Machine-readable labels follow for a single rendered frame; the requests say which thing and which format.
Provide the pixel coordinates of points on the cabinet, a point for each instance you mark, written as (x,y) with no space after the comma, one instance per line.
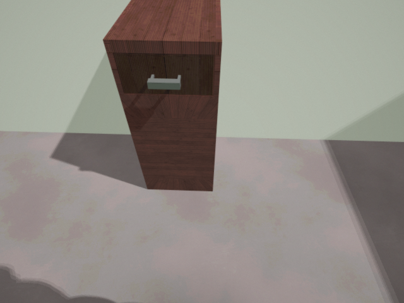
(174,135)

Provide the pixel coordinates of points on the drawer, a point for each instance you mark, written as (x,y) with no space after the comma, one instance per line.
(196,72)

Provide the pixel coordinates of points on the handle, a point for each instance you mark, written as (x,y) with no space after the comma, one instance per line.
(164,83)

